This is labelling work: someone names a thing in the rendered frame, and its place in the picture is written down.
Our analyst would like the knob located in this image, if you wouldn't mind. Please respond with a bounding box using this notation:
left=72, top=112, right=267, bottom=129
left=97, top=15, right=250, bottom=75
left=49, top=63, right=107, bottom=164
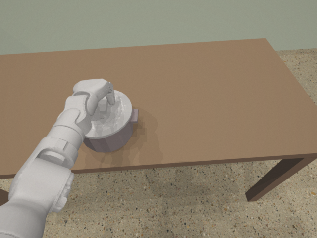
left=98, top=99, right=108, bottom=114

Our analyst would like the lid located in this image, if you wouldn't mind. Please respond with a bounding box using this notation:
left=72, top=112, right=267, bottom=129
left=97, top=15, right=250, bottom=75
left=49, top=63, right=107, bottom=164
left=85, top=90, right=132, bottom=139

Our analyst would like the pot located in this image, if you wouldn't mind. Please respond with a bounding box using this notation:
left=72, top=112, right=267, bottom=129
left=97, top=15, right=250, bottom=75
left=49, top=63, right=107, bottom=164
left=83, top=109, right=139, bottom=153

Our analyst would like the robot left hand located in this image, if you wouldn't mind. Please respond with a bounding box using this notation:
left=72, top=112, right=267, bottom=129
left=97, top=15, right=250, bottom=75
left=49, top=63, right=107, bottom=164
left=73, top=79, right=115, bottom=121

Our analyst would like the robot left forearm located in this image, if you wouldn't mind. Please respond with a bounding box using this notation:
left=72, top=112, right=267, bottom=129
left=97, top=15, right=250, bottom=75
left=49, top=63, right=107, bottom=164
left=8, top=89, right=98, bottom=200

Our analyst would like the table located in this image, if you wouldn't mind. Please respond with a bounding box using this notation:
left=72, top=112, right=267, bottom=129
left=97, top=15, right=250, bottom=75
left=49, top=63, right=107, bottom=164
left=0, top=38, right=317, bottom=206

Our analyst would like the left robot upper arm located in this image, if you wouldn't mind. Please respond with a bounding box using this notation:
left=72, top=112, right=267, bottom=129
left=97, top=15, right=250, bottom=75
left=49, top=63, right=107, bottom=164
left=0, top=158, right=75, bottom=238

